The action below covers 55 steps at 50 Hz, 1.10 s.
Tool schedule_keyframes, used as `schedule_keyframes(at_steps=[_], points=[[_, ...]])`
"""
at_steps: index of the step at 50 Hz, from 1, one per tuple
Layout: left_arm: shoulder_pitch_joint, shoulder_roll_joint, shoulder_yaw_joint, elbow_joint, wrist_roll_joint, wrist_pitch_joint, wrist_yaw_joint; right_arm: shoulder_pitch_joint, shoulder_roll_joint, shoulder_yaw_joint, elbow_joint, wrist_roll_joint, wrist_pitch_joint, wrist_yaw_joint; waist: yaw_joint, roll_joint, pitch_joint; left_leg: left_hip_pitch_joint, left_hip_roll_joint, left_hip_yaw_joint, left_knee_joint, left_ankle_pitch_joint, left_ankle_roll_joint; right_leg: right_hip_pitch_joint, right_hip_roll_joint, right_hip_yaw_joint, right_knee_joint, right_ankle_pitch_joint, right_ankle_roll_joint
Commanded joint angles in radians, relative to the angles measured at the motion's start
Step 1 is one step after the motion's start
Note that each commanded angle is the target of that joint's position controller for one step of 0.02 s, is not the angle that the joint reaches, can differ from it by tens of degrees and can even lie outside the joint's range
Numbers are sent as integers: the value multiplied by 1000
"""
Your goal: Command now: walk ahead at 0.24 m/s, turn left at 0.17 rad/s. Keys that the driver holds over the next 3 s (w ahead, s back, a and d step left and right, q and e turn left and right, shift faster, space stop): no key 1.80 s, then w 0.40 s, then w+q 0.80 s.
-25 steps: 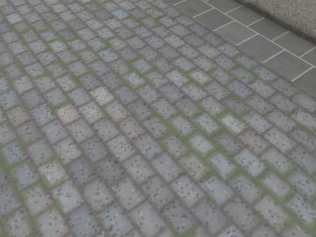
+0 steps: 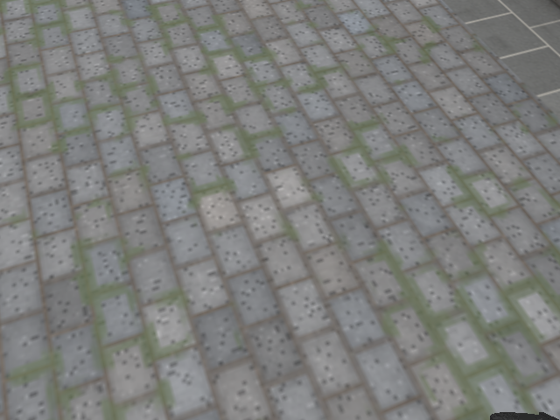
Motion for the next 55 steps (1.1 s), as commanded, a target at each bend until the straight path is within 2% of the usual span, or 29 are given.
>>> schedule_keyframes(at_steps=[1,2,4,7,9,12,14,15,16,17,18,19,20,22,27,31,43,55], points=[[18,101,24,-56,10,7,12,69,-119,-36,-20,1,-14,-4,-16,68,-190,299,258,-226,-189,674,202,-185,-59,51,-3,78,2],[49,82,22,-45,14,22,16,52,-119,-37,-14,-9,-19,-4,7,72,-193,236,252,-198,-215,699,208,-128,-50,45,-28,120,12],[66,58,18,-39,20,38,24,23,-116,-35,5,-16,-30,-10,32,83,-189,178,235,-135,-241,732,215,-83,-40,42,-124,189,28],[-7,32,7,-53,29,43,28,11,-115,-32,39,-15,-24,-27,15,100,-179,165,204,-75,-246,675,188,-45,-33,39,-324,310,29],[-53,38,6,-60,25,46,25,33,-122,-31,66,-17,-16,-31,-10,103,-179,185,207,-79,-247,611,180,-21,-22,38,-417,375,25],[-94,55,12,-69,24,51,22,46,-115,-24,106,-14,-6,-29,-25,107,-160,204,228,-118,-227,477,173,11,-7,43,-513,356,9],[-78,53,15,-63,33,48,18,25,-101,-16,122,-1,1,-30,2,97,-149,191,209,-128,-174,348,139,90,12,26,-649,407,-20],[-73,65,17,-61,43,45,17,52,-81,-9,136,3,1,-31,5,69,-146,181,168,-124,-142,240,93,155,3,41,-743,549,-39],[-74,108,23,-67,49,41,22,89,-57,0,142,-14,-2,-34,-24,5,-163,161,108,-98,-86,105,41,229,-72,118,-751,788,-61],[-113,152,31,-69,45,45,28,209,-51,-3,168,-24,-5,-35,-111,-129,-175,108,36,-58,-74,-87,1,278,-131,162,-710,841,-129],[-144,80,18,-68,34,52,24,195,-45,2,180,-27,2,-44,-94,-161,-182,156,29,-38,-88,-129,-26,219,-124,168,-730,676,-156],[-163,43,11,-68,29,55,16,138,-71,-2,176,-20,16,-49,-69,-133,-143,176,31,-37,-102,-107,-31,163,-84,151,-742,541,-131],[-166,40,9,-66,31,56,12,108,-84,-7,180,-11,29,-55,-54,-97,-126,178,36,-38,-96,-87,-25,143,-55,124,-740,492,-107],[-151,51,10,-47,30,47,7,97,-87,-9,186,-10,49,-58,-45,-80,-111,183,48,-55,-103,-37,-16,143,-32,100,-725,501,-86],[-145,46,9,-6,25,43,16,98,-80,-13,232,-4,45,-60,-33,-32,-138,212,59,-58,-91,87,-21,202,-17,77,-679,639,-92],[-164,43,10,20,23,52,20,103,-73,-14,273,-2,49,-63,-34,-3,-127,221,60,-54,-94,97,-27,208,-7,67,-674,631,-98],[-183,30,11,99,23,74,31,119,-65,-6,370,-4,45,-72,-36,8,-71,203,63,-44,-126,20,-33,206,23,47,-701,521,-83],[-161,20,8,164,22,81,40,152,-38,10,431,-6,36,-74,-33,7,-36,174,59,-35,-158,-63,-34,198,36,43,-730,432,-73]])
